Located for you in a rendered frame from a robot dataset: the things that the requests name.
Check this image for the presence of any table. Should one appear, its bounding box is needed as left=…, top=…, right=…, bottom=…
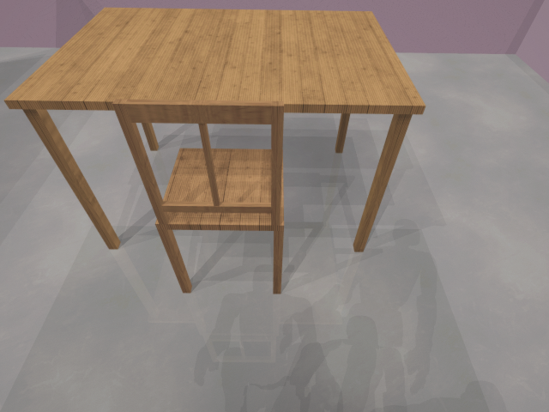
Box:
left=4, top=8, right=425, bottom=252

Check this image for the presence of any chair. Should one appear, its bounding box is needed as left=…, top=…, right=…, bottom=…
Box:
left=112, top=99, right=284, bottom=294

